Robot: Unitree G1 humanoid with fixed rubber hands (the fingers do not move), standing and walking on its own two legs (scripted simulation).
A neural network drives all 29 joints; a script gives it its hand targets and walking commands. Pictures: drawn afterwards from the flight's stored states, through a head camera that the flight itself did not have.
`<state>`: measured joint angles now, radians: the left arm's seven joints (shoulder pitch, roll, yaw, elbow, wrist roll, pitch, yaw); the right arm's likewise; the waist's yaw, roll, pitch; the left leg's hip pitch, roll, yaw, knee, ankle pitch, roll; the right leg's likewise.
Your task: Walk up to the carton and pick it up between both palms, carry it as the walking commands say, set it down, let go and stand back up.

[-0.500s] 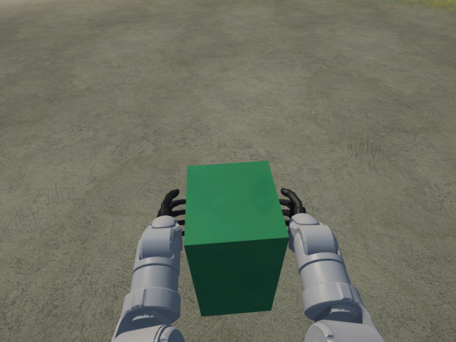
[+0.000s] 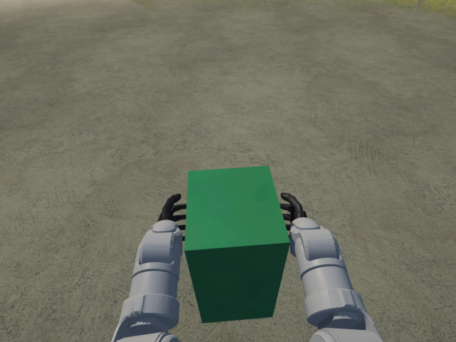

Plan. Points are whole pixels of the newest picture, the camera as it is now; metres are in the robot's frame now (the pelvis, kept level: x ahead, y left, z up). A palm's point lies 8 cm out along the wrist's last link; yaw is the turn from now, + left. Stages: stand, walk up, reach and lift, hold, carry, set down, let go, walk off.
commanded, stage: reach and lift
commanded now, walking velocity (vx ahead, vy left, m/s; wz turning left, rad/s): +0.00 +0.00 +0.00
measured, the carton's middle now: (233, 249) +0.31 +0.00 -0.02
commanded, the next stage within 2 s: hold in 0.14 s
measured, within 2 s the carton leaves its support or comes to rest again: neither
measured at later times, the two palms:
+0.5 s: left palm (166, 233) +0.29 +0.13 +0.05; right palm (298, 231) +0.29 -0.12 +0.05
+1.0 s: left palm (167, 231) +0.30 +0.13 +0.06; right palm (298, 231) +0.30 -0.12 +0.05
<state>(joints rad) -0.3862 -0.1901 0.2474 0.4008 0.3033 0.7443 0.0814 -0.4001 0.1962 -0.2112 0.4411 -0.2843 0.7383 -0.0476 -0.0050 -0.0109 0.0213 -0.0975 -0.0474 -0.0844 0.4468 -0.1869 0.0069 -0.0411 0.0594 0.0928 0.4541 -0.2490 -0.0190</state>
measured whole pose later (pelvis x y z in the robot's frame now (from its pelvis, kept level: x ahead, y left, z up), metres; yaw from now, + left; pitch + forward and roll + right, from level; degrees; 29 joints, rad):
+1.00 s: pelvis -0.01 +0.00 +0.00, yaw +0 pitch -9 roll +0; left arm -0.40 -0.20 0.25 0.40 0.30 0.74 0.09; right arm -0.39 0.19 -0.22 0.42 -0.28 0.73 -0.05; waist 0.00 -0.01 0.03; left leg -0.12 -0.05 -0.08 0.47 -0.19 0.01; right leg -0.07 0.06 0.10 0.48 -0.25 -0.01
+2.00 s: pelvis -0.08 +0.07 -0.02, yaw +4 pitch +5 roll -1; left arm -0.21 -0.14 0.02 -0.32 0.01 1.09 0.24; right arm -0.17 0.14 0.02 -0.34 -0.05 1.10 -0.22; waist 0.04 0.01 -0.02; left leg -0.51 0.00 0.06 0.59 -0.17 0.05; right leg -0.52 -0.03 -0.10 0.96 -0.53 0.01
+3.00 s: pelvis -0.45 +0.24 +0.00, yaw +3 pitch +3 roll +4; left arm -0.19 -0.14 0.02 -0.33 0.03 1.15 0.21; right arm -0.18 0.14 0.03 -0.38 -0.03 1.20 -0.27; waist -0.03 0.01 -0.04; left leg -0.52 0.01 -0.01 1.09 -0.41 -0.09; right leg -0.43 -0.14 -0.08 0.52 -0.14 -0.01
